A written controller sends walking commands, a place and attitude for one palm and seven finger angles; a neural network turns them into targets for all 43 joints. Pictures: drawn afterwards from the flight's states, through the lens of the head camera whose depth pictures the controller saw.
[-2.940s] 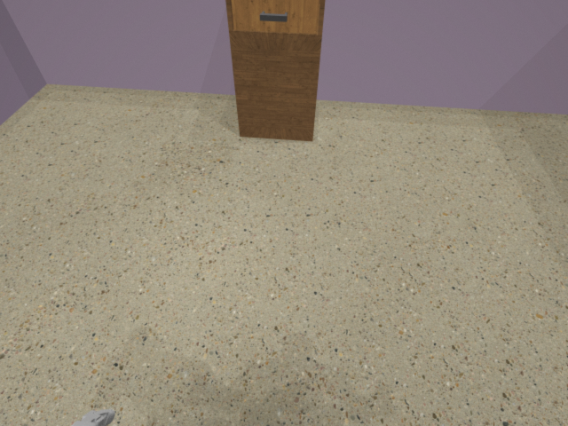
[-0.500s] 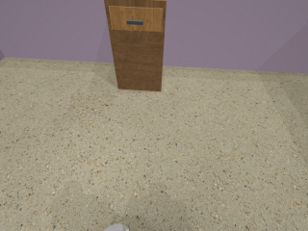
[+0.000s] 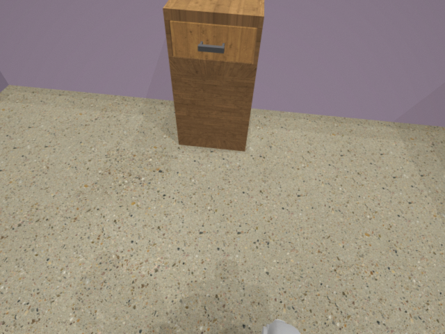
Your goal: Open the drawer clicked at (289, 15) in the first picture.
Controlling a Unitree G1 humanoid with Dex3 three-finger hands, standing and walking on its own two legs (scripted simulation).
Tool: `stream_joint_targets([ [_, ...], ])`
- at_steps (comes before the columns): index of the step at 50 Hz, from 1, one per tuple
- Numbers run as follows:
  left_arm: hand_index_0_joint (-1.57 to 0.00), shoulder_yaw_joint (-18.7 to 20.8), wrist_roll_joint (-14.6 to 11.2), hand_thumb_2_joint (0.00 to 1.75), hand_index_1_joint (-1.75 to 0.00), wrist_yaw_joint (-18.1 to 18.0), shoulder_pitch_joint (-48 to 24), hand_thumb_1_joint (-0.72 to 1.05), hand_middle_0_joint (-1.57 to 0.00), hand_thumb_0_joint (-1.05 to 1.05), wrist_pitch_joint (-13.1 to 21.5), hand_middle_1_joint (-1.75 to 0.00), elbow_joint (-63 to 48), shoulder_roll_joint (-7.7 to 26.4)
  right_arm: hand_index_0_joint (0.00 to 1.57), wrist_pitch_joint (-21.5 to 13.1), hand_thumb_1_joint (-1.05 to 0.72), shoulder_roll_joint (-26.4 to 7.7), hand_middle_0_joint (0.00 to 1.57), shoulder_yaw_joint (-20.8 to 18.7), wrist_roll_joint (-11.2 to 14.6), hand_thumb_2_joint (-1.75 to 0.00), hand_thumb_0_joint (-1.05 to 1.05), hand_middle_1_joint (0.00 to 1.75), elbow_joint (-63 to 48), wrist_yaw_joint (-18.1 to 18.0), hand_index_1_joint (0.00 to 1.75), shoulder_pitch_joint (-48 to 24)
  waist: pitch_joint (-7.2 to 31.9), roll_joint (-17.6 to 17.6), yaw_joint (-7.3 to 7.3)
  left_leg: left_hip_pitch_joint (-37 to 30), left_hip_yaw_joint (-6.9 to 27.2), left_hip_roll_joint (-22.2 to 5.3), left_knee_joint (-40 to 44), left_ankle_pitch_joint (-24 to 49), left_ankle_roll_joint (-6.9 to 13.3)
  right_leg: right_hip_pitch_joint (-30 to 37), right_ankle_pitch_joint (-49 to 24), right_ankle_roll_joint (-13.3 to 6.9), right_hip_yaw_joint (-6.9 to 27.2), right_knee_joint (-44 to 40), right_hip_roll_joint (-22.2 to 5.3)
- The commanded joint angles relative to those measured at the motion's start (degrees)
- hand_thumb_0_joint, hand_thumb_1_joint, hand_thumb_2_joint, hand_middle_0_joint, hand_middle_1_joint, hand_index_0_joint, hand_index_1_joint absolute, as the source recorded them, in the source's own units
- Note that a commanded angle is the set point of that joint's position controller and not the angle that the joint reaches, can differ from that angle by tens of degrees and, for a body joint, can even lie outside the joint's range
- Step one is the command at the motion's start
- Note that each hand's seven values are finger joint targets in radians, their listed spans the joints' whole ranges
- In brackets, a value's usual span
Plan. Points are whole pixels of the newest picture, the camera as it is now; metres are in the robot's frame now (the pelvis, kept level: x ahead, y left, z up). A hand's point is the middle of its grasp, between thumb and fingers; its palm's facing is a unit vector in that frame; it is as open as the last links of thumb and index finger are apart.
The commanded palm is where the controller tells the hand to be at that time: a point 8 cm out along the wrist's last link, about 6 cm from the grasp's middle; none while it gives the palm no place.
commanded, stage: walk to a spot facing it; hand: left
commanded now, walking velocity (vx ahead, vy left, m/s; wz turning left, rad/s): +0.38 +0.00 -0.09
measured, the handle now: (211, 46) +1.28 +0.13 -0.09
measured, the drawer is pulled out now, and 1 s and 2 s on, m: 0.00 0.00 0.00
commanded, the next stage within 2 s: turn to face it in 0.78 s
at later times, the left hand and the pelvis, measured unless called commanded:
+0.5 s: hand (175, 301) +0.22 +0.12 -0.17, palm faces +0.09 -0.98 -0.20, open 7.2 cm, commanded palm none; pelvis +0.21 -0.06 +0.00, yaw +3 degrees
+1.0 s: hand (159, 222) +0.41 +0.19 -0.18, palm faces +0.16 -0.97 -0.18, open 7.4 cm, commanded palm none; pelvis +0.40 +0.01 +0.00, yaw +6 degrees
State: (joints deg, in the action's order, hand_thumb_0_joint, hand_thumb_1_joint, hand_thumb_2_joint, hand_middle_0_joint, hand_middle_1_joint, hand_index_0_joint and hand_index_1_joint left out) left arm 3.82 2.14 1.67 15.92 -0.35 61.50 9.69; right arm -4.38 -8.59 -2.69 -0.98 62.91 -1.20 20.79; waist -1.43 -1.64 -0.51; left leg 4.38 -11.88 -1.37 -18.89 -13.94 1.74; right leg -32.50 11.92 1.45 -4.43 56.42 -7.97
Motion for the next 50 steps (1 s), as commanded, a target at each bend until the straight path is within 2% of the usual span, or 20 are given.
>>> stream_joint_targets([
  [1, -0.20, -0.23, -0.65, 0.90, -0.30, 0.17, -7.52, 0.90, -0.20, 0.00, 1.60, -0.30, -5.65, 1.39, 0.20, -0.75, -0.90, -7.53, 0.20, -1.32, -0.29, -0.90, 0.00, 0.30, 0.18, 0.05, 0.30, 4.78, -5.73, 8.11, 2.22, -0.62, 7.73, -16.20, 9.88, 9.32, 6.35, -1.83, -1.22, -0.04, -1.39, -13.02, -0.47],
  [3, -0.20, -0.16, -0.66, 0.90, -0.30, 0.17, -9.45, 0.90, -0.20, 0.00, 1.93, -0.30, -5.98, 1.62, 0.20, -0.43, -0.90, -7.68, 0.20, -1.46, -0.58, -0.90, 0.00, 0.30, 1.24, 0.21, 0.30, 6.00, -6.29, 8.50, 2.83, -0.16, 7.89, -16.29, 8.69, 9.34, 6.07, 1.27, -1.00, -0.82, -2.67, -16.61, 1.16],
  [6, -0.20, 0.21, -0.53, 0.90, -0.30, 0.19, -7.06, 0.90, -0.20, 0.00, 2.58, -0.30, -5.38, 2.76, 0.20, 0.00, -0.90, -8.23, 0.20, -1.52, -0.76, -0.90, 0.00, 0.30, 1.82, 0.17, 0.30, 5.36, -4.48, 7.82, 0.94, 0.39, 6.53, -16.14, 2.18, 13.78, 4.90, 10.44, -0.49, -2.41, -4.41, -22.04, 3.63],
  [8, -0.20, 1.49, -0.12, 0.90, -0.30, -0.33, 8.14, 0.90, -0.20, 0.00, 3.69, -0.30, -0.61, 7.43, 0.20, 0.08, -0.90, -7.80, 0.20, -1.37, -0.18, -0.90, 0.00, 0.30, 1.74, 0.58, 0.30, 4.32, 3.30, -0.71, -6.26, 8.85, 2.44, -11.04, -19.24, 18.24, 1.71, 33.19, -0.68, -4.54, -2.67, -27.13, 4.16],
  [9, -0.20, 3.32, 0.15, 0.90, -0.30, -1.23, 16.79, 0.90, -0.20, 0.00, 4.24, -0.30, 1.56, 14.28, 0.20, -0.21, -0.90, -3.78, 0.20, -0.54, 0.58, -0.90, 0.00, 0.30, 0.22, 1.08, 0.30, 5.34, 9.71, -15.65, -9.02, 23.54, -0.53, -4.71, -39.03, -3.90, -0.64, 45.54, 5.66, -8.86, 17.80, -33.52, -12.10],
  [10, -0.20, 3.23, -1.15, 0.90, -0.30, -1.52, 18.83, 0.90, -0.20, 0.00, 3.95, -0.30, 1.95, 17.29, 0.20, 0.14, -0.90, -4.24, 0.20, -0.35, 0.63, -0.90, 0.00, 0.30, -2.01, 1.03, 0.30, 2.95, 10.52, -16.41, -8.03, 31.48, 6.16, -1.54, -52.42, -18.75, -0.62, 45.07, 9.44, -12.50, 33.67, -42.30, -19.60],
  [11, -0.20, 3.01, -1.29, 0.90, -0.30, -1.67, 13.14, 0.90, -0.20, 0.00, 3.80, -0.30, 0.44, 15.80, 0.20, 0.43, -0.90, -4.51, 0.20, -1.12, 0.57, -0.90, 0.00, 0.30, -2.13, 1.17, 0.30, 0.08, 7.09, -12.48, -7.04, 33.32, 10.90, -4.65, -57.85, -14.36, -0.04, 36.95, 20.21, -12.02, 31.84, -45.21, -19.45],
  [13, -0.20, 1.24, -1.14, 0.90, -0.30, -2.10, 2.95, 0.90, -0.20, 0.00, 3.86, -0.30, -2.18, 9.02, 0.20, 1.23, -0.90, -3.72, 0.20, -1.47, -0.14, -0.90, 0.00, 0.30, -1.65, 1.34, 0.30, -1.93, -1.13, -3.75, -2.13, 31.94, 11.88, -8.62, -56.59, -4.16, -0.55, 22.85, 19.09, -9.31, 20.37, -46.68, -15.40],
  [14, -0.20, 0.43, -0.90, 0.90, -0.30, -2.16, 1.01, 0.90, -0.20, 0.00, 4.25, -0.30, -2.76, 6.93, 0.20, 1.92, -0.90, -2.40, 0.20, -1.21, -0.51, -0.90, 0.00, 0.30, -0.73, 1.46, 0.30, -0.14, -1.84, -3.54, -0.19, 29.15, 11.28, -9.00, -54.24, -1.42, -1.30, 18.85, 13.86, -7.85, 13.90, -47.07, -12.94],
  [17, -0.20, -0.29, -0.72, 0.90, -0.30, -2.19, 1.73, 0.90, -0.20, 0.00, 5.01, -0.30, -1.96, 5.04, 0.20, 3.31, -0.90, -1.46, 0.20, -1.12, -0.74, -0.90, 0.00, 0.30, 0.11, 1.77, 0.30, 2.62, -1.99, -5.60, 2.03, 27.87, 9.82, -8.36, -48.76, 2.30, -2.70, 17.15, 5.87, -6.92, 4.81, -48.11, -9.30],
  [24, -0.20, -0.46, -0.71, 0.90, -0.30, -2.34, 5.75, 0.90, -0.20, 0.00, 6.03, -0.30, -0.41, 6.04, 0.20, 3.10, -0.90, -2.04, 0.20, -1.21, -0.42, -0.90, 0.00, 0.30, -5.81, 3.30, 0.30, -9.24, -5.33, -3.38, 0.25, 33.15, 8.12, -8.64, -31.54, 6.69, -3.44, 24.94, -1.41, -8.49, -0.64, -49.02, -9.98],
  [30, -0.20, -0.31, -0.48, 0.90, -0.30, -2.51, 9.10, 0.90, -0.20, 0.00, 5.38, -0.30, 1.35, 7.68, 0.20, 2.30, -0.90, -2.72, 0.20, -0.60, -0.29, -0.90, 0.00, 0.30, -8.96, 3.96, 0.30, -16.09, -6.49, -3.54, -1.63, 26.64, 4.74, -5.75, -20.00, 2.87, -0.84, 29.80, -8.21, -7.76, -2.69, -45.20, -11.69],
  [31, -0.20, -0.20, -0.43, 0.90, -0.30, -2.54, 9.43, 0.90, -0.20, 0.00, 5.23, -0.30, 1.46, 7.92, 0.20, 2.12, -0.90, -3.19, 0.20, -0.61, -0.35, -0.90, 0.00, 0.30, -9.12, 3.84, 0.30, -15.65, -6.04, -3.39, -1.21, 24.21, 4.26, -5.08, -18.42, 1.02, -0.22, 30.45, -11.81, -7.71, -2.91, -42.94, -11.94],
  [33, -0.20, -0.04, -0.65, 0.90, -0.30, -2.48, 8.67, 0.90, -0.20, 0.00, 4.93, -0.30, 1.58, 8.53, 0.20, 1.57, -0.90, -5.24, 0.20, -1.13, -0.70, -0.90, 0.00, 0.30, -6.74, 3.18, 0.30, -7.33, -2.12, -0.39, 2.90, 9.88, 1.59, -1.53, -13.02, 1.57, 0.91, 27.21, -22.15, -5.86, -7.46, -29.41, -9.37],
  [34, -0.20, -0.24, -1.00, 0.90, -0.30, -2.29, 8.81, 0.90, -0.20, 0.00, 4.83, -0.30, 1.06, 7.52, 0.20, 1.18, -0.90, -8.91, 0.20, -2.01, -1.11, -0.90, 0.00, 0.30, -4.41, 2.46, 0.30, 2.03, 4.02, 4.75, 6.82, -4.90, 7.01, -4.42, -9.24, 3.79, 3.08, 19.95, -20.32, -3.35, -10.00, -14.71, -5.59],
  [35, -0.20, -0.66, -1.74, 0.90, -0.30, -1.60, 10.50, 0.90, -0.20, 0.00, 4.66, -0.30, -0.88, 3.87, 0.20, 0.97, -0.90, -16.39, 0.20, -3.74, -1.35, -0.90, 0.00, 0.30, -3.07, 1.54, 0.30, 8.62, 10.22, 19.26, 7.84, -16.99, 30.11, -19.90, -3.40, 7.17, 9.12, 4.33, 7.19, 0.02, -10.89, 4.23, 3.15],
  [36, -0.20, -0.83, -1.32, 0.90, -0.30, -1.71, 6.34, 0.90, -0.20, 0.00, 4.97, -0.30, -3.24, 4.74, 0.20, 1.57, -0.90, -17.66, 0.20, -3.70, -0.32, -0.90, 0.00, 0.30, -2.52, 1.07, 0.30, 10.12, 9.94, 15.89, 8.17, -16.14, 37.42, -25.08, 1.59, 7.38, 12.62, -1.61, 21.63, -1.21, -3.43, 13.99, 4.45],
  [38, -0.20, -0.63, -1.32, 0.90, -0.30, -1.63, 1.53, 0.90, -0.20, 0.00, 4.54, -0.30, -2.89, 4.09, 0.20, 0.77, -0.90, -13.07, 0.20, -2.71, 0.01, -0.90, 0.00, 0.30, -4.21, 0.23, 0.30, 1.96, 4.20, 7.65, 5.42, -6.12, 30.37, -22.83, 3.27, 9.01, 9.72, -5.38, 13.10, -1.16, 2.00, 19.22, 0.01],
  [42, -0.20, -0.74, -0.62, 0.90, -0.30, -1.42, 6.56, 0.90, -0.20, 0.00, 2.09, -0.30, 0.31, 1.06, 0.20, -0.61, -0.90, -7.04, 0.20, -0.47, 0.11, -0.90, 0.00, 0.30, -4.04, -0.03, 0.30, -3.44, 1.39, 6.36, 0.04, 5.14, 13.46, -16.15, 5.47, 19.33, 5.95, 3.13, 5.24, 0.03, 2.56, 11.49, -1.03],
  [50, -0.20, -1.19, -0.78, 0.90, -0.30, -1.85, 0.30, 0.90, -0.20, 0.00, 0.53, -0.30, -2.27, 0.60, 0.20, 0.20, -0.90, -7.12, 0.20, -0.25, -0.13, -0.90, 0.00, 0.30, -2.16, -0.24, 0.30, -1.27, -2.53, 8.42, 0.16, 5.54, 5.71, -14.51, 3.72, 31.63, 5.98, 7.33, -0.26, 0.25, 0.05, -9.28, 1.51],
])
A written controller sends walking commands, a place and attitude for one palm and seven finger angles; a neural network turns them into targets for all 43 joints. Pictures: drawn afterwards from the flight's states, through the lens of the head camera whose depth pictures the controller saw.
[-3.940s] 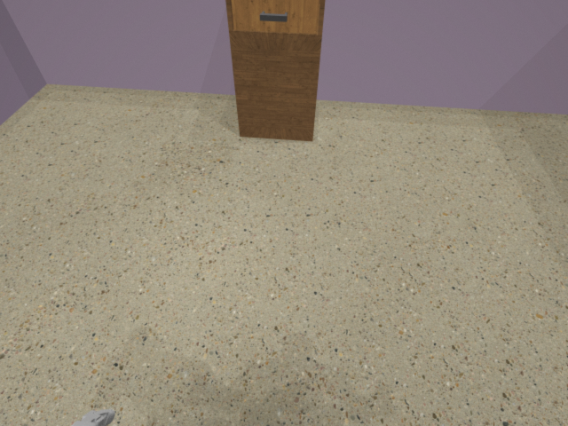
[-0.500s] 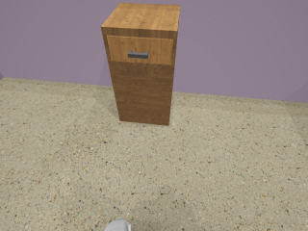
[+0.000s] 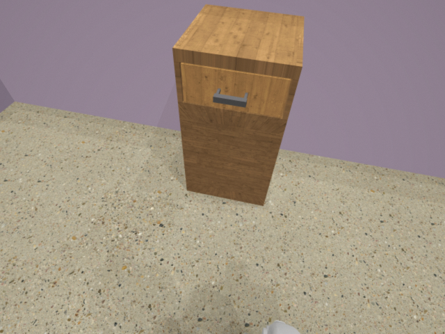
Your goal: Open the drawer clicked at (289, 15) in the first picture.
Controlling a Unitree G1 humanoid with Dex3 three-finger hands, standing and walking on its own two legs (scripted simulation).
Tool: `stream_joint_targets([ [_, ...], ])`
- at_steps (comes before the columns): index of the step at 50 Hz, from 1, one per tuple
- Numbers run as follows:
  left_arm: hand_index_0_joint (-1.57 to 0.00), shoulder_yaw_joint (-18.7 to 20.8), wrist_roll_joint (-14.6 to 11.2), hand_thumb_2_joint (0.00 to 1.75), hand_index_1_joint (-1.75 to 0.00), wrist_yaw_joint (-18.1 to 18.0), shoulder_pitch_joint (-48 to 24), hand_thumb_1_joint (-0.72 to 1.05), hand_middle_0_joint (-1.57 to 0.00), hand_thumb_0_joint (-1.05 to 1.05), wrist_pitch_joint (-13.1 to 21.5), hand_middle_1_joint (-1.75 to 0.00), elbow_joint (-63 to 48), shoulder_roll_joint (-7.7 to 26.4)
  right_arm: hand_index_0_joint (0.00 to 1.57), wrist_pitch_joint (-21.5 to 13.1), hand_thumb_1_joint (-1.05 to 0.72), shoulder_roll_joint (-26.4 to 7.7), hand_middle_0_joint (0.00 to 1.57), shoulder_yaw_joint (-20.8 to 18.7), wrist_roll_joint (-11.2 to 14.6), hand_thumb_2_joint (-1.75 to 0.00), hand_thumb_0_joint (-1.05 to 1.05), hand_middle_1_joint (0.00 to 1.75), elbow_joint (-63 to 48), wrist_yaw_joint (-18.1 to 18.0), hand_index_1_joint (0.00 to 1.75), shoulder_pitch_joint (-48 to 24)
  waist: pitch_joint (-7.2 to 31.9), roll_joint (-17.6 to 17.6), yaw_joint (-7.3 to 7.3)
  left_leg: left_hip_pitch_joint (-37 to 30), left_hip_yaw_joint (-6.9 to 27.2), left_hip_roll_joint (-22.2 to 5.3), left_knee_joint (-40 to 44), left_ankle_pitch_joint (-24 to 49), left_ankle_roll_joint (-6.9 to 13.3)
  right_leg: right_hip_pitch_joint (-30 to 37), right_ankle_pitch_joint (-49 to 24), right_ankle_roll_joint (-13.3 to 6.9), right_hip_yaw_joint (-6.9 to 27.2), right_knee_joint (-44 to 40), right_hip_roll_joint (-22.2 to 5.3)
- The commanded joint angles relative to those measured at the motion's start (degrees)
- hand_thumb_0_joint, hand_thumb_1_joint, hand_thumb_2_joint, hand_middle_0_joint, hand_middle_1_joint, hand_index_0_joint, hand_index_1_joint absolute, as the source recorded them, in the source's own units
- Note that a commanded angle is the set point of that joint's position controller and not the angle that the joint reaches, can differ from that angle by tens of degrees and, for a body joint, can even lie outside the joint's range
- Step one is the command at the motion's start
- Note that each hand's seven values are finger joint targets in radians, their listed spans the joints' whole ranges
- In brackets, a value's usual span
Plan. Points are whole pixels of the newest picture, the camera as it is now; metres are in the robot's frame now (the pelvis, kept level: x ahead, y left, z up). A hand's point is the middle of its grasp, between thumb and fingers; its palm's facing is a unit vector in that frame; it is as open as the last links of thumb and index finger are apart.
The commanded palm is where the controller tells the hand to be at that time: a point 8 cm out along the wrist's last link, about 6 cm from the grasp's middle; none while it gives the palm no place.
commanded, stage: take the last steps up to it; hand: left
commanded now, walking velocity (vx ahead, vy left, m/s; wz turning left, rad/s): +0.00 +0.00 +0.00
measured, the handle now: (231, 96) +0.89 +0.03 -0.09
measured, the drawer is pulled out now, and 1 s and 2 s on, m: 0.00 0.00 0.00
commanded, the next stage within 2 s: come to a stop and stand still in 0.94 s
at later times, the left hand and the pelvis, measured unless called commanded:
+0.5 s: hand out of the picture +0.13 +0.12 -0.17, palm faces +0.02 -0.98 -0.17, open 7.3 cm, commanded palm none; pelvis +0.13 -0.05 +0.00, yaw -3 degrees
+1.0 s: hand (180, 230) +0.39 +0.14 -0.17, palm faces -0.09 -0.96 -0.25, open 7.3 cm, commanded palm none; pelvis +0.30 -0.05 -0.01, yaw -6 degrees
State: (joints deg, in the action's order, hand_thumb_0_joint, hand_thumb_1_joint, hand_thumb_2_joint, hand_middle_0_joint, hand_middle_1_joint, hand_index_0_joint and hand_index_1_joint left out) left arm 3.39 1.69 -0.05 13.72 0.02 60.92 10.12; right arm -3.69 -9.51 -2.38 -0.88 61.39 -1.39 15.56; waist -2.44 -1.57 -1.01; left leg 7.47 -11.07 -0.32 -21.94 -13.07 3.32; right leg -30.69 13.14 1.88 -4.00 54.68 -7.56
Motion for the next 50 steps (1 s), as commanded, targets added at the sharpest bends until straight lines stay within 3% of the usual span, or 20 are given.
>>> stream_joint_targets([
  [1, -0.20, -0.84, -0.39, 0.90, -0.30, -0.23, 1.81, 0.90, -0.20, 0.00, 0.15, -0.30, -2.07, 0.42, 0.20, -0.21, -0.90, -6.43, 0.20, -0.65, -0.31, -0.90, 0.00, 0.30, -0.36, -0.11, 0.30, 3.97, -1.59, 8.79, 0.78, 1.95, 4.97, -15.98, 5.67, 30.14, 4.56, 6.74, -0.91, -0.39, -0.66, -10.22, 1.46],
  [4, -0.20, -0.49, -0.19, 0.90, -0.30, 0.08, -0.06, 0.90, -0.20, 0.00, 0.40, -0.30, -3.09, 1.13, 0.20, 0.67, -0.90, -7.28, 0.20, -1.35, -0.62, -0.90, 0.00, 0.30, 0.35, -0.09, 0.30, 4.74, -3.05, 8.99, 1.31, 3.04, 7.27, -17.74, 4.44, 16.83, 4.37, 10.63, 1.02, -1.21, -1.85, -15.31, 2.68],
  [7, -0.20, 0.15, 0.14, 0.90, -0.30, 0.23, 5.55, 0.90, -0.20, 0.00, 1.30, -0.30, -1.54, 3.37, 0.20, 1.15, -0.90, -5.81, 0.20, -1.00, -0.50, -0.90, 0.00, 0.30, 0.74, 0.14, 0.30, 4.78, -2.29, 2.49, -1.65, 8.48, 5.58, -13.95, -5.46, 3.16, 1.19, 23.24, -1.71, -2.39, -2.43, -26.27, 4.28],
  [8, -0.20, 0.80, 0.34, 0.90, -0.30, -0.10, 10.58, 0.90, -0.20, 0.00, 2.21, -0.30, -0.10, 7.10, 0.20, 0.92, -0.90, -3.75, 0.20, -0.65, -0.05, -0.90, 0.00, 0.30, 0.11, 0.58, 0.30, 5.19, 0.72, -6.70, -3.61, 15.83, 0.95, -9.22, -18.53, -2.42, -1.39, 31.48, -1.29, -5.75, 8.58, -31.07, -3.96],
  [9, -0.20, 1.66, -0.21, 0.90, -0.30, -0.43, 15.00, 0.90, -0.20, 0.00, 2.47, -0.30, 0.74, 11.66, 0.20, 0.81, -0.90, -1.43, 0.20, -0.07, 0.09, -0.90, 0.00, 0.30, -1.66, 0.85, 0.30, 4.47, 2.20, -17.12, -4.30, 25.95, -0.95, -3.06, -33.81, -21.21, -3.69, 36.36, -4.02, -12.46, 25.54, -38.51, -15.43],
  [10, -0.20, 1.78, -1.09, 0.90, -0.30, -0.73, 15.64, 0.90, -0.20, 0.00, 2.95, -0.30, 0.69, 11.96, 0.20, 1.47, -0.90, -4.51, 0.20, -0.39, -0.17, -0.90, 0.00, 0.30, -2.10, 0.81, 0.30, 2.83, 5.38, -18.37, -5.06, 26.02, 6.74, -4.16, -41.43, -21.44, -3.21, 33.21, 0.33, -14.24, 30.02, -43.19, -15.93],
  [13, -0.20, 1.12, -0.84, 0.90, -0.30, -1.33, 5.68, 0.90, -0.20, 0.00, 2.92, -0.30, -2.19, 6.22, 0.20, 1.79, -0.90, -3.37, 0.20, -1.21, -0.48, -0.90, 0.00, 0.30, -1.61, 1.38, 0.30, 0.40, -0.05, -1.55, -0.65, 25.99, 9.56, -8.12, -44.40, -8.27, -3.49, 22.86, 6.52, -13.53, 18.42, -44.55, -11.21],
  [16, -0.20, 0.48, -0.48, 0.90, -0.30, -1.13, 4.29, 0.90, -0.20, 0.00, 3.56, -0.30, -2.42, 4.57, 0.20, 2.74, -0.90, -1.56, 0.20, -1.05, -0.89, -0.90, 0.00, 0.30, -0.54, 1.62, 0.30, 3.60, -0.37, -3.84, 1.53, 21.21, 7.73, -7.95, -37.39, -5.02, -4.76, 17.90, 1.64, -11.86, 10.81, -45.49, -7.71],
  [25, -0.20, 1.06, -0.20, 0.90, -0.30, -0.27, 8.99, 0.90, -0.20, 0.00, 3.91, -0.30, 0.84, 6.75, 0.20, 1.60, -0.90, -2.09, 0.20, -0.94, -0.39, -0.90, 0.00, 0.30, -4.54, 2.51, 0.30, -4.90, -2.30, -4.95, -0.79, 20.52, 5.99, -6.33, -19.13, -4.06, -4.26, 22.74, 3.28, -12.68, 10.20, -45.41, -8.21],
  [30, -0.20, 0.94, -0.68, 0.90, -0.30, 0.03, 8.34, 0.90, -0.20, 0.00, 3.04, -0.30, 1.51, 5.22, 0.20, 0.17, -0.90, -3.96, 0.20, -0.79, -0.36, -0.90, 0.00, 0.30, -2.02, 1.70, 0.30, 2.54, -1.37, 1.04, 2.90, -1.06, 3.33, -3.78, -4.43, -0.50, -3.46, 12.92, 5.39, -8.72, 5.16, -34.08, -2.81],
  [31, -0.20, 0.47, -0.75, 0.90, -0.30, 0.32, 8.41, 0.90, -0.20, 0.00, 2.94, -0.30, 0.77, 3.11, 0.20, -0.13, -0.90, -7.42, 0.20, -1.57, -0.68, -0.90, 0.00, 0.30, -0.58, 1.12, 0.30, 8.11, 0.34, 8.90, 5.36, -8.64, 12.65, -10.20, 0.15, -5.42, -0.87, 6.19, 6.03, -6.60, 1.95, -22.98, 1.35],
  [32, -0.20, -0.09, -0.96, 0.90, -0.30, 0.69, 7.51, 0.90, -0.20, 0.00, 3.16, -0.30, -0.88, 0.30, 0.20, -0.08, -0.90, -12.93, 0.20, -2.71, -1.25, -0.90, 0.00, 0.30, 0.30, 0.63, 0.30, 14.25, 2.25, 19.58, 7.02, -13.61, 29.25, -22.90, 7.70, -9.09, 4.79, -2.75, 14.94, -3.97, -4.74, -7.02, 6.75],
  [33, -0.20, -0.12, -0.33, 0.90, -0.30, 0.53, 3.77, 0.90, -0.20, 0.00, 3.33, -0.30, -2.86, 2.16, 0.20, 0.61, -0.90, -13.59, 0.20, -2.73, -0.88, -0.90, 0.00, 0.30, 0.02, 0.46, 0.30, 15.17, 1.52, 15.65, 7.31, -9.87, 34.44, -25.75, 10.51, -13.13, 7.58, -5.18, 19.75, -4.42, -0.54, 2.29, 6.10],
  [35, -0.20, 0.27, -0.24, 0.90, -0.30, 0.76, 1.86, 0.90, -0.20, 0.00, 2.94, -0.30, -2.20, 2.16, 0.20, 0.28, -0.90, -8.79, 0.20, -1.50, -0.65, -0.90, 0.00, 0.30, -1.36, 0.00, 0.30, 8.99, -2.69, 11.28, 5.17, -2.56, 27.94, -22.81, 12.38, -11.20, 6.93, -6.93, 12.41, -4.13, 2.54, 10.66, 2.17],
  [38, -0.20, 0.00, -0.18, 0.90, -0.30, 1.07, 4.35, 0.90, -0.20, 0.00, 2.18, -0.30, -0.60, 0.44, 0.20, -0.92, -0.90, -5.54, 0.20, -0.41, -0.38, -0.90, 0.00, 0.30, -1.75, -0.33, 0.30, 5.03, -1.84, 7.60, 1.47, 0.34, 16.13, -18.46, 11.28, 8.65, 5.10, -1.89, 5.92, -2.26, 2.18, 6.41, 0.44],
  [41, -0.20, -0.33, -0.32, 0.90, -0.30, 0.90, 3.21, 0.90, -0.20, 0.00, 1.43, -0.30, -1.41, -0.48, 0.20, -0.93, -0.90, -6.03, 0.20, -0.66, -0.46, -0.90, 0.00, 0.30, -1.19, -0.30, 0.30, 5.53, -0.98, 7.34, 1.14, 0.56, 10.50, -16.64, 9.70, 17.48, 5.48, 2.15, 4.66, -1.39, 0.23, -3.26, 0.77],
  [46, -0.20, -0.19, -0.24, 0.90, -0.30, 0.99, -0.35, 0.90, -0.20, 0.00, 1.30, -0.30, -3.22, 0.11, 0.20, 0.48, -0.90, -7.39, 0.20, -1.55, -0.72, -0.90, 0.00, 0.30, 0.02, 0.13, 0.30, 5.41, -3.21, 9.16, 1.45, 3.92, 9.36, -16.15, 7.06, 8.95, 4.94, 9.38, 1.81, -1.87, -3.15, -15.50, 3.09],
  [48, -0.20, 0.16, -0.21, 0.90, -0.30, 0.97, 3.10, 0.90, -0.20, 0.00, 1.80, -0.30, -2.46, 1.46, 0.20, 0.95, -0.90, -7.12, 0.20, -1.47, -0.62, -0.90, 0.00, 0.30, 0.17, 0.26, 0.30, 4.71, -1.46, 6.19, -0.58, 5.72, 8.26, -14.13, 1.35, 4.85, 2.96, 17.50, -2.34, -2.37, -4.69, -23.07, 5.08],
  [49, -0.20, 0.62, -0.08, 0.90, -0.30, 0.76, 6.83, 0.90, -0.20, 0.00, 2.29, -0.30, -1.15, 3.39, 0.20, 0.88, -0.90, -5.95, 0.20, -1.23, -0.38, -0.90, 0.00, 0.30, 0.45, 0.40, 0.30, 4.73, 0.22, 2.22, -2.45, 8.47, 6.00, -11.44, -5.04, 2.50, 1.12, 24.55, -3.98, -2.86, -2.98, -27.19, 4.32],
  [50, -0.20, 1.46, 0.23, 0.90, -0.30, 0.29, 11.87, 0.90, -0.20, 0.00, 3.03, -0.30, 0.37, 8.05, 0.20, 0.65, -0.90, -3.45, 0.20, -0.65, 0.09, -0.90, 0.00, 0.30, 0.04, 0.76, 0.30, 5.64, 3.71, -8.11, -4.39, 17.00, 1.38, -6.65, -17.94, -5.40, -1.45, 34.05, -5.03, -5.95, 8.89, -30.23, -5.16],
])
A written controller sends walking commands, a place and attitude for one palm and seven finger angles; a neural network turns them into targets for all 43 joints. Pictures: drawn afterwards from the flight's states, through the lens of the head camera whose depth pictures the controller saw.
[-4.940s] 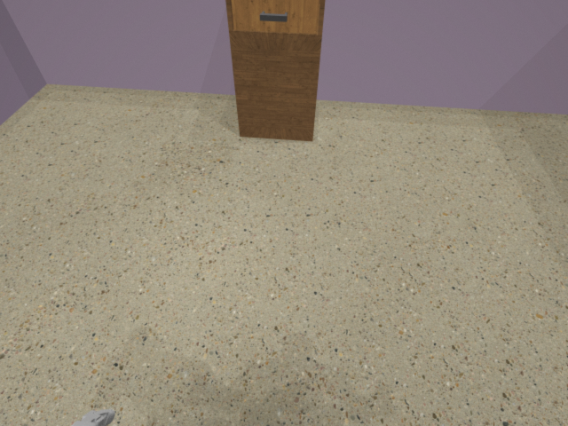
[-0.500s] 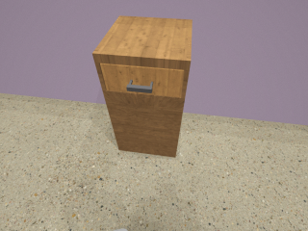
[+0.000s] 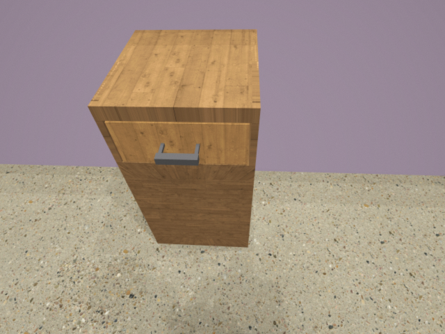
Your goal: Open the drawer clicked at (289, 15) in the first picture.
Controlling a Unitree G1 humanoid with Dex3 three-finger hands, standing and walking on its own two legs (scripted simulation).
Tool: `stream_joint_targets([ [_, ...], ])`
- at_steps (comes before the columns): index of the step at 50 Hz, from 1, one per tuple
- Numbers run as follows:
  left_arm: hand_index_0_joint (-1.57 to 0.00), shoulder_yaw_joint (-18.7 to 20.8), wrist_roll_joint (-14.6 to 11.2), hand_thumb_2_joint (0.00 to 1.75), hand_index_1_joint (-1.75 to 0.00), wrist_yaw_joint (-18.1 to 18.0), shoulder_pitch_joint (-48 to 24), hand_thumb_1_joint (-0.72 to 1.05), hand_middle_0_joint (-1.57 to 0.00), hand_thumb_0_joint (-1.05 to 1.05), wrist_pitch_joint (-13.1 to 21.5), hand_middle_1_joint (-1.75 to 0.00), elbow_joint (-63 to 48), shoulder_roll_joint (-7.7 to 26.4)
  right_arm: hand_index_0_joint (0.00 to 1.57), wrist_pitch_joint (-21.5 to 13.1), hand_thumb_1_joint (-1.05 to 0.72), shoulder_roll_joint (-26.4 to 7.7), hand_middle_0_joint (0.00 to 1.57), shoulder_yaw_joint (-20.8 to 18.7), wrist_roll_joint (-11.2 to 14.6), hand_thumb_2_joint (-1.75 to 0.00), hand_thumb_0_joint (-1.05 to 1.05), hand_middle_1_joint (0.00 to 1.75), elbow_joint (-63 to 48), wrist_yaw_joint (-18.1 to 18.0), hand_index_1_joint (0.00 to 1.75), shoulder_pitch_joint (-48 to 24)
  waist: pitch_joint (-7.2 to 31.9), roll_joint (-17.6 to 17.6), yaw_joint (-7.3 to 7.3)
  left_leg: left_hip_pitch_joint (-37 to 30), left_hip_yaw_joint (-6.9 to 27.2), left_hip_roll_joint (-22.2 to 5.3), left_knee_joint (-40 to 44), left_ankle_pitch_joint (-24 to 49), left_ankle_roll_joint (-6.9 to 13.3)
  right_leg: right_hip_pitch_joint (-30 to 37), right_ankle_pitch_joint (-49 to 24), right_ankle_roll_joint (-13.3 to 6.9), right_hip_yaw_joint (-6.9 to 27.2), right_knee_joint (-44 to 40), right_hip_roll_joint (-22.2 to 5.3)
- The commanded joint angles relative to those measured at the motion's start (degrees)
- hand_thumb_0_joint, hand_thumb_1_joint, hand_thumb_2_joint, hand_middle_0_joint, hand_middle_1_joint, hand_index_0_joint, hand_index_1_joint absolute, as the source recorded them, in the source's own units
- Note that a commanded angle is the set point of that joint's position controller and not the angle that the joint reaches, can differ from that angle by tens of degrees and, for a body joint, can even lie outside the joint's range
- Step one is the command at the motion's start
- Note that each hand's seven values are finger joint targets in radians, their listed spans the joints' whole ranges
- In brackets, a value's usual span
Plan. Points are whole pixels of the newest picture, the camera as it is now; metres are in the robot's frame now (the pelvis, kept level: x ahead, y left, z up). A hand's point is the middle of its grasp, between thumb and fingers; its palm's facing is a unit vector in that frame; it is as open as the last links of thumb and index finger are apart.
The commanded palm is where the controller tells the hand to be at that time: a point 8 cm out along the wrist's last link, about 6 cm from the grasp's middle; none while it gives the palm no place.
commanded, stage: come to a stop and stand still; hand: left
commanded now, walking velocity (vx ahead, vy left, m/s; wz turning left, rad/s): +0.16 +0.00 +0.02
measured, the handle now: (178, 153) +0.58 +0.15 -0.07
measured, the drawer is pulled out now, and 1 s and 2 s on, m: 0.00 0.00 0.00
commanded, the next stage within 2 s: look again from close up in 1.98 s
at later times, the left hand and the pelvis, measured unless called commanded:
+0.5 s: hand out of the picture +0.10 +0.21 -0.18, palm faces +0.09 -0.97 -0.22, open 7.4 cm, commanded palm none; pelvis +0.06 +0.02 +0.00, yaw +1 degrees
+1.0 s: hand out of the picture +0.05 +0.13 -0.16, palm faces +0.03 -0.97 -0.24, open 7.3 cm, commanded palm none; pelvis +0.03 -0.05 +0.01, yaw +0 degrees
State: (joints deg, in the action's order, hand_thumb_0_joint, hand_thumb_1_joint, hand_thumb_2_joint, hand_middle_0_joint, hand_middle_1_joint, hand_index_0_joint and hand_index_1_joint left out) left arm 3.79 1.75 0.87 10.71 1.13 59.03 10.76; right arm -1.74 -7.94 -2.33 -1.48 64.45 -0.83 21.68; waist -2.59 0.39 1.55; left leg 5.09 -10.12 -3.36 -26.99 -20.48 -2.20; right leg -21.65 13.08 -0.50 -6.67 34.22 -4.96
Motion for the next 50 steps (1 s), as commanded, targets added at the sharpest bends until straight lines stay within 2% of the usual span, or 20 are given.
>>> stream_joint_targets([
  [1, -0.20, 1.97, -0.38, 0.90, -0.30, -0.97, 19.08, 0.90, -0.20, 0.00, 1.97, -0.30, 2.64, 12.72, 0.20, -1.19, -0.90, -3.38, 0.20, -0.24, 0.93, -0.90, 0.00, 0.30, -4.88, 0.33, 0.30, 0.17, 6.86, -19.78, -7.32, 27.44, 0.56, 1.35, -27.67, -15.58, 2.70, 30.04, -7.85, -9.45, 26.65, -17.17, -18.88],
  [2, -0.20, 1.67, -1.06, 0.90, -0.30, -1.27, 18.38, 0.90, -0.20, 0.00, 2.25, -0.30, 2.77, 12.35, 0.20, -0.59, -0.90, -5.71, 0.20, -0.48, 0.75, -0.90, 0.00, 0.30, -5.08, 0.10, 0.30, -2.35, 7.29, -21.33, -7.89, 27.34, 7.44, 0.00, -35.32, -15.48, 3.20, 25.43, -11.61, -10.93, 29.06, -19.89, -19.09],
  [4, -0.20, 0.14, -0.88, 0.90, -0.30, -2.32, 7.57, 0.90, -0.20, 0.00, 1.64, -0.30, 0.04, 6.45, 0.20, -0.05, -0.90, -4.23, 0.20, -0.40, 0.89, -0.90, 0.00, 0.30, -3.69, -0.30, 0.30, -3.08, 1.14, -7.16, -3.28, 24.55, 10.16, -2.92, -36.37, -6.80, 2.17, 15.15, -22.11, -10.94, 18.72, -18.62, -16.53],
  [5, -0.20, -0.37, -0.69, 0.90, -0.30, -2.55, 4.64, 0.90, -0.20, 0.00, 1.71, -0.30, -0.96, 5.09, 0.20, 0.54, -0.90, -2.94, 0.20, 0.12, 0.89, -0.90, 0.00, 0.30, -2.74, -0.42, 0.30, -1.79, 1.45, -4.48, -1.74, 20.76, 10.08, -3.14, -32.77, -4.78, 1.34, 11.71, -30.54, -9.89, 13.71, -17.34, -14.71],
  [8, -0.20, -0.36, -0.37, 0.90, -0.30, -3.15, 2.68, 0.90, -0.20, 0.00, 1.00, -0.30, -1.45, 5.72, 0.20, 2.50, -0.90, -1.47, 0.20, 0.32, 1.53, -0.90, 0.00, 0.30, -1.91, -0.56, 0.30, -0.46, 3.84, -5.56, -1.00, 15.26, 7.91, -0.71, -22.51, -3.82, -0.09, 11.51, -42.89, -9.23, 7.34, -14.31, -12.37],
  [15, -0.20, 1.31, -0.20, 0.90, -0.30, -3.54, 2.16, 0.90, -0.20, 0.00, -1.40, -0.30, -3.41, 9.23, 0.20, 4.58, -0.90, -5.43, 0.20, -1.31, 1.10, -0.90, 0.00, 0.30, -7.40, -0.23, 0.30, -7.48, 3.24, -9.71, -2.56, 18.07, 8.81, 1.19, -22.44, -3.99, -0.65, 13.45, -40.78, -11.00, 8.61, -13.05, -14.28],
  [18, -0.20, 1.61, 0.07, 0.90, -0.30, -3.55, 0.86, 0.90, -0.20, 0.00, -1.83, -0.30, -4.06, 9.61, 0.20, 4.19, -0.90, -5.32, 0.20, -1.33, 1.18, -0.90, 0.00, 0.30, -8.59, -0.15, 0.30, -7.60, 4.19, -10.43, -1.82, 13.99, 8.42, 1.06, -13.76, -0.97, -0.35, 12.63, -35.35, -9.89, 8.32, -11.00, -12.91],
  [20, -0.20, 1.44, -0.49, 0.90, -0.30, -3.52, 0.46, 0.90, -0.20, 0.00, -2.17, -0.30, -4.04, 9.40, 0.20, 3.68, -0.90, -5.72, 0.20, -1.14, 0.90, -0.90, 0.00, 0.30, -8.02, -0.15, 0.30, -5.46, 5.13, -8.56, -0.42, 6.49, 7.22, 1.12, -0.74, 11.14, -0.03, 10.83, -27.58, -6.25, 6.67, -7.11, -9.70],
  [21, -0.20, 0.95, -0.80, 0.90, -0.30, -3.41, 1.86, 0.90, -0.20, 0.00, -2.45, -0.30, -4.28, 7.78, 0.20, 3.13, -0.90, -7.68, 0.20, -1.28, 0.64, -0.90, 0.00, 0.30, -7.84, -0.22, 0.30, -4.59, 6.44, -2.71, -0.51, 0.62, 9.34, -2.78, 3.19, 23.09, 1.13, 7.42, -17.57, -3.40, 5.00, -3.00, -6.11],
  [22, -0.20, 0.32, -1.12, 0.90, -0.30, -3.26, 4.80, 0.90, -0.20, 0.00, -2.75, -0.30, -4.88, 4.50, 0.20, 2.56, -0.90, -12.02, 0.20, -1.79, 0.20, -0.90, 0.00, 0.30, -9.19, -0.34, 0.30, -4.90, 7.52, 10.46, -1.43, -1.36, 21.73, -14.42, 5.57, 42.18, 6.39, 1.75, 1.71, 0.36, 1.20, 3.47, 0.07],
  [23, -0.20, -0.43, -0.82, 0.90, -0.30, -3.49, 4.28, 0.90, -0.20, 0.00, -2.76, -0.30, -5.13, 4.15, 0.20, 2.77, -0.90, -13.60, 0.20, -1.94, 0.36, -0.90, 0.00, 0.30, -10.17, -0.36, 0.30, -5.53, 6.14, 11.94, -0.84, 3.12, 22.94, -19.11, 7.67, 46.88, 11.18, 2.10, 20.07, 0.75, 2.33, 13.50, 2.96],
  [25, -0.20, 0.15, -0.79, 0.90, -0.30, -3.19, 3.74, 0.90, -0.20, 0.00, -3.64, -0.30, -4.51, 4.50, 0.20, 2.42, -0.90, -13.46, 0.20, -1.65, 0.05, -0.90, 0.00, 0.30, -10.54, -1.95, 0.30, -8.57, 4.89, 12.07, -1.12, 6.69, 23.26, -18.55, 8.77, 44.46, 13.65, -1.24, 20.41, 1.16, 9.24, 25.31, 3.89],
  [29, -0.20, 0.66, -0.67, 0.90, -0.30, -2.08, 5.91, 0.90, -0.20, 0.00, -3.68, -0.30, -2.90, 5.43, 0.20, 1.87, -0.90, -11.36, 0.20, -0.88, 0.30, -0.90, 0.00, 0.30, -11.37, -2.27, 0.30, -11.23, 5.74, 5.54, -2.03, 2.94, 16.76, -14.12, 8.67, 36.90, 12.07, -4.36, 11.69, 2.59, 9.59, 29.22, 3.81],
  [36, -0.20, -0.70, -0.79, 0.90, -0.30, -1.44, 2.88, 0.90, -0.20, 0.00, -3.65, -0.30, -3.16, 2.67, 0.20, 2.38, -0.90, -12.60, 0.20, -1.80, 0.00, -0.90, 0.00, 0.30, -8.00, -1.62, 0.30, -7.24, 4.77, 9.37, 0.85, 1.08, 18.35, -13.37, 11.45, 18.79, 11.40, 1.41, 14.99, 2.33, 5.24, 8.55, 3.03],
  [39, -0.20, -1.05, -1.01, 0.90, -0.30, -1.68, 6.34, 0.90, -0.20, 0.00, -2.75, -0.30, -1.24, 2.27, 0.20, 2.39, -0.90, -12.17, 0.20, -1.90, 0.31, -0.90, 0.00, 0.30, -6.73, -1.13, 0.30, -7.14, 5.38, 9.25, -0.74, 3.66, 17.30, -11.01, 9.18, 16.96, 9.41, 8.62, 7.29, 1.65, 3.58, -4.74, 3.89],
  [41, -0.20, -1.01, -0.71, 0.90, -0.30, -2.17, 9.27, 0.90, -0.20, 0.00, -1.93, -0.30, 0.44, 4.40, 0.20, 2.32, -0.90, -9.25, 0.20, -1.57, 1.05, -0.90, 0.00, 0.30, -6.38, -0.83, 0.30, -6.63, 4.38, 1.46, -1.70, 10.61, 12.90, -6.11, 3.92, 9.90, 4.85, 16.57, -1.31, 0.82, 7.15, -16.63, 0.70],
  [43, -0.20, -0.92, -0.77, 0.90, -0.30, -2.52, 5.57, 0.90, -0.20, 0.00, -1.25, -0.30, -0.08, 8.54, 0.20, 2.82, -0.90, -4.58, 0.20, -0.10, 1.06, -0.90, 0.00, 0.30, -7.13, -0.20, 0.30, -8.08, 0.67, -12.09, -0.66, 11.72, 7.33, -0.11, -0.94, 0.79, 1.05, 7.77, 4.94, -3.91, 17.36, -22.68, -9.57],
  [44, -0.20, -0.78, -0.73, 0.90, -0.30, -2.70, 4.17, 0.90, -0.20, 0.00, -0.89, -0.30, -0.30, 8.08, 0.20, 3.32, -0.90, -5.01, 0.20, 0.05, 0.41, -0.90, 0.00, 0.30, -6.74, -0.27, 0.30, -8.83, -2.66, -17.24, -1.36, 10.77, 8.32, -0.76, -2.90, 0.78, 1.38, 2.94, 8.11, -4.83, 18.05, -24.96, -8.86],
  [47, -0.20, -1.77, -1.32, 0.90, -0.30, -2.75, 3.20, 0.90, -0.20, 0.00, -0.78, -0.30, 0.60, 4.70, 0.20, 2.72, -0.90, -4.48, 0.20, 0.60, 0.45, -0.90, 0.00, 0.30, -2.58, -0.55, 0.30, -3.30, -3.86, -9.31, 0.38, 7.35, 9.36, -1.25, -0.81, 9.83, 1.61, 3.87, 2.85, -4.45, 12.94, -21.17, -5.18],
  [50, -0.20, -1.95, -1.64, 0.90, -0.30, -2.86, 5.01, 0.90, -0.20, 0.00, -0.83, -0.30, 1.50, 3.45, 0.20, 2.44, -0.90, -4.46, 0.20, 1.17, 0.47, -0.90, 0.00, 0.30, -0.56, -0.93, 0.30, -1.02, -5.24, -4.64, -0.05, 5.99, 10.30, -2.18, 2.60, 12.65, 1.61, 3.59, 6.09, -2.95, 11.26, -20.29, -2.21],
])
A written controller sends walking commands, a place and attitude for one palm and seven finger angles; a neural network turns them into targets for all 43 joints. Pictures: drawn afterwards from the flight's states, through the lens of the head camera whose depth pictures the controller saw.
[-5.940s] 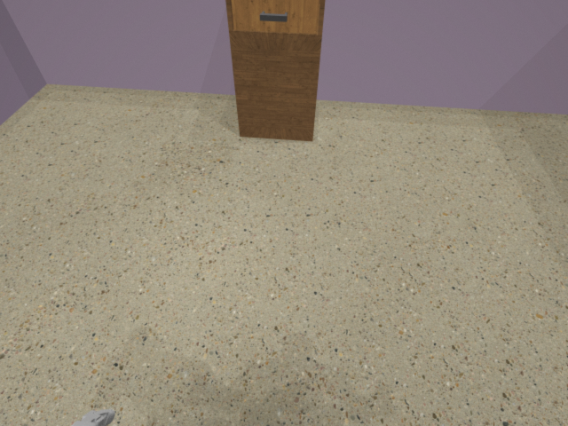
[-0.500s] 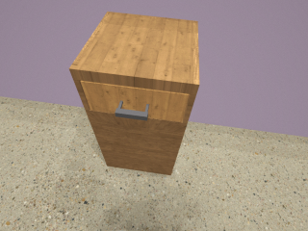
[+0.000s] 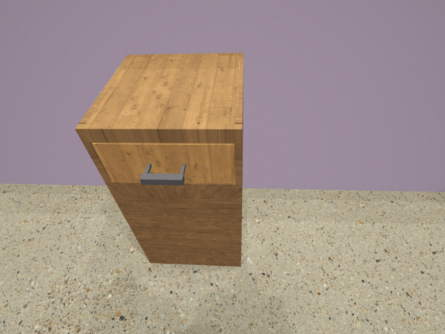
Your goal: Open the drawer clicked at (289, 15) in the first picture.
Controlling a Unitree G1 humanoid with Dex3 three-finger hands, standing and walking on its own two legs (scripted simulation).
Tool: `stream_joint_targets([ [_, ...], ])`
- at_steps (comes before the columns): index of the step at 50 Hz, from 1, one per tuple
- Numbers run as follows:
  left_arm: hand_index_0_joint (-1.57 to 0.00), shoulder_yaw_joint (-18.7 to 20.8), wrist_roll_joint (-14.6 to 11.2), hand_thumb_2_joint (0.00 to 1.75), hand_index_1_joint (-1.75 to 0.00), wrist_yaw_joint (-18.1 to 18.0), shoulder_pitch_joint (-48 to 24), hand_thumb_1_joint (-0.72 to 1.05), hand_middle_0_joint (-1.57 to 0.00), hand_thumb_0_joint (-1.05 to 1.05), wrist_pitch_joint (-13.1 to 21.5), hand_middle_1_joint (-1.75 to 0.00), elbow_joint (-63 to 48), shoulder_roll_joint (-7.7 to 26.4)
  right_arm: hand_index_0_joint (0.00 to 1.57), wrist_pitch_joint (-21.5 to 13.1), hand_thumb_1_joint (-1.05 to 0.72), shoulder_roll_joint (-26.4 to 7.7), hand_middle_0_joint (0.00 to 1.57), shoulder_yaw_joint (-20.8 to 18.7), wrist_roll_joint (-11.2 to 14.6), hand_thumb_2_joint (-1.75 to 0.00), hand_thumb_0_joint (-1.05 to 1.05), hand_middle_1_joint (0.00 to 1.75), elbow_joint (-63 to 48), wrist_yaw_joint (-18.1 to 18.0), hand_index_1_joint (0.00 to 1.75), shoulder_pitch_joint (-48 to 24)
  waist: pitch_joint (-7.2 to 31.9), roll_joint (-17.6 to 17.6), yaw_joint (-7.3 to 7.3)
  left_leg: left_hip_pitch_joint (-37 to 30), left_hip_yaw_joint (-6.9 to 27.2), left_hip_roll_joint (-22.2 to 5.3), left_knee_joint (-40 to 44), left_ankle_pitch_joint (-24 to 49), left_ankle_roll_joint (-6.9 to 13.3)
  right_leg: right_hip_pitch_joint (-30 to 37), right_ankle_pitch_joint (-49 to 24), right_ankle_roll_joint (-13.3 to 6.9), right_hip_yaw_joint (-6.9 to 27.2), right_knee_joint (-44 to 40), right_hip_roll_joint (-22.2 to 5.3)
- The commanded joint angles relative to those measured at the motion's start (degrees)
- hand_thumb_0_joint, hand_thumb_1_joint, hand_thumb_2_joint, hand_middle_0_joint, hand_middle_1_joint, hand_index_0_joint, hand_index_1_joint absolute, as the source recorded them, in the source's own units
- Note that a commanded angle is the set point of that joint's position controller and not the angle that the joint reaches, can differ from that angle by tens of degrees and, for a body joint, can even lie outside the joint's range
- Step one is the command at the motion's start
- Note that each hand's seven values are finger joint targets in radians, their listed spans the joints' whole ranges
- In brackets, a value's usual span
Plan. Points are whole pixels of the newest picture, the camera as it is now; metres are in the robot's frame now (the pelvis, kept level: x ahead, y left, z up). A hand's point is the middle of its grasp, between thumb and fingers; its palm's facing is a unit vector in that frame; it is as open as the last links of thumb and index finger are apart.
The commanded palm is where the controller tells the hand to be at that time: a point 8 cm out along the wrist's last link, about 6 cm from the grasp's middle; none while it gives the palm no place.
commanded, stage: come to a stop and stand still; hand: left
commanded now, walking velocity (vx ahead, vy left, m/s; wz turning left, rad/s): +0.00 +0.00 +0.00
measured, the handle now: (164, 173) +0.55 +0.19 -0.08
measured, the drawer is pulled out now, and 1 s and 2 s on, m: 0.00 0.00 0.00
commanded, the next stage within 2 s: look again from close up in 0.98 s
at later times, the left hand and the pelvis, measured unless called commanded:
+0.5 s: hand out of the picture +0.00 +0.13 -0.17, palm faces +0.09 -0.98 -0.16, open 7.4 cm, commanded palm none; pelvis +0.02 -0.02 +0.00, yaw +1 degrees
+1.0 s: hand out of the picture +0.03 +0.18 -0.17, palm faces +0.07 -0.98 -0.20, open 7.4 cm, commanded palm none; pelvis +0.04 +0.01 +0.00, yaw +1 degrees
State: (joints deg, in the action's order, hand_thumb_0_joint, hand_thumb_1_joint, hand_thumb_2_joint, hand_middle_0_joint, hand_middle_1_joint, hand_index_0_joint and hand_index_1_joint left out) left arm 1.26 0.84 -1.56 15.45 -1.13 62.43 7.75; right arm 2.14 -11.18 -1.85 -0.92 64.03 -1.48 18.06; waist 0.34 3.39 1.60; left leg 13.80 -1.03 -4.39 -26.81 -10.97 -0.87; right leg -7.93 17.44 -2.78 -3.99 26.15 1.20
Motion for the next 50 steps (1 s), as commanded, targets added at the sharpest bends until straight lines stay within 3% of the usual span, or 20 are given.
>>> stream_joint_targets([
  [1, -0.20, 0.58, -0.73, 0.90, -0.30, -0.45, 0.59, 0.90, -0.20, 0.00, 1.42, -0.30, -1.85, 6.16, 0.20, -1.46, -0.90, -1.56, 0.20, 0.88, -0.12, -0.90, 0.00, 0.30, -0.01, -0.45, 0.30, 3.23, -8.80, -7.67, -0.27, -2.35, 1.53, -1.43, 2.78, 2.87, 0.25, -9.94, 2.34, -0.56, 8.80, -12.63, -7.98],
  [3, -0.20, 0.86, -0.89, 0.90, -0.30, -0.41, 1.62, 0.90, -0.20, 0.00, 1.37, -0.30, -0.89, 6.70, 0.20, -1.56, -0.90, -1.32, 0.20, 1.00, -0.09, -0.90, 0.00, 0.30, 0.80, -0.57, 0.30, 3.25, -6.80, -3.20, -0.83, -2.53, 1.14, -1.38, 2.72, 4.93, -0.22, -6.73, -1.80, -0.38, 8.04, -11.54, -7.78],
  [4, -0.20, 0.89, -0.95, 0.90, -0.30, -0.39, 1.86, 0.90, -0.20, 0.00, 1.43, -0.30, -0.64, 6.77, 0.20, -1.65, -0.90, -1.16, 0.20, 1.11, -0.10, -0.90, 0.00, 0.30, 0.87, -0.65, 0.30, 3.19, -6.04, -2.80, -0.95, -2.51, 1.08, -1.42, 2.95, 5.55, -0.34, -5.53, -3.87, -0.33, 8.01, -11.05, -7.69],
  [10, -0.20, 0.82, -0.87, 0.90, -0.30, -0.56, 2.94, 0.90, -0.20, 0.00, 1.54, -0.30, 0.31, 5.90, 0.20, -1.61, -0.90, -0.62, 0.20, 1.14, 0.02, -0.90, 0.00, 0.30, 1.52, -1.04, 0.30, 4.29, -6.19, -5.48, -1.05, -2.72, 0.57, -1.57, 2.56, 5.03, -0.64, -4.46, -6.43, -0.26, 7.46, -11.59, -7.83],
  [19, -0.20, 0.58, -0.69, 0.90, -0.30, -0.75, 5.13, 0.90, -0.20, 0.00, 1.73, -0.30, 1.22, 4.54, 0.20, -1.85, -0.90, -0.22, 0.20, 1.21, 0.19, -0.90, 0.00, 0.30, 1.47, -1.35, 0.30, 3.78, -6.24, -4.40, -1.08, -4.08, 0.67, -1.77, 2.85, 7.20, -0.41, -4.09, -11.83, 0.14, 6.26, -9.96, -7.16],
  [31, -0.20, 0.69, -0.46, 0.90, -0.30, -0.91, 6.67, 0.90, -0.20, 0.00, 1.82, -0.30, 1.27, 4.65, 0.20, -2.49, -0.90, -1.36, 0.20, 1.28, 0.28, -0.90, 0.00, 0.30, 0.41, -1.70, 0.30, 1.62, -3.20, -4.78, -1.63, -6.02, 0.92, -2.22, 2.22, 14.35, 0.32, -0.07, -23.26, 0.86, 4.53, -6.33, -7.12],
  [36, -0.20, 0.72, -0.43, 0.90, -0.30, -0.95, 6.51, 0.90, -0.20, 0.00, 1.75, -0.30, 1.17, 5.31, 0.20, -2.49, -0.90, -2.00, 0.20, 1.33, 0.28, -0.90, 0.00, 0.30, 0.12, -1.72, 0.30, 1.01, -2.75, -4.04, -1.63, -6.85, 0.84, -2.19, 1.96, 16.50, 0.47, 0.84, -25.23, 0.99, 4.17, -5.84, -7.24],
  [44, -0.20, 0.59, -0.48, 0.90, -0.30, -0.83, 5.54, 0.90, -0.20, 0.00, 1.47, -0.30, 0.64, 5.92, 0.20, -2.61, -0.90, -2.54, 0.20, 1.54, 0.29, -0.90, 0.00, 0.30, -0.02, -1.55, 0.30, 0.49, -4.39, -3.11, -1.97, -6.52, 1.80, -2.05, 3.55, 15.87, 0.86, 0.62, -19.71, 1.24, 3.90, -6.68, -7.16],
  [50, -0.20, 0.56, -0.53, 0.90, -0.30, -0.85, 5.16, 0.90, -0.20, 0.00, 1.60, -0.30, 0.45, 6.33, 0.20, -2.86, -0.90, -2.95, 0.20, 1.50, 0.29, -0.90, 0.00, 0.30, 0.13, -1.49, 0.30, 0.75, -3.07, -4.21, -1.92, -7.35, 2.03, -2.04, 3.56, 18.28, 1.11, 1.75, -21.08, 1.36, 3.52, -6.39, -7.31],
])
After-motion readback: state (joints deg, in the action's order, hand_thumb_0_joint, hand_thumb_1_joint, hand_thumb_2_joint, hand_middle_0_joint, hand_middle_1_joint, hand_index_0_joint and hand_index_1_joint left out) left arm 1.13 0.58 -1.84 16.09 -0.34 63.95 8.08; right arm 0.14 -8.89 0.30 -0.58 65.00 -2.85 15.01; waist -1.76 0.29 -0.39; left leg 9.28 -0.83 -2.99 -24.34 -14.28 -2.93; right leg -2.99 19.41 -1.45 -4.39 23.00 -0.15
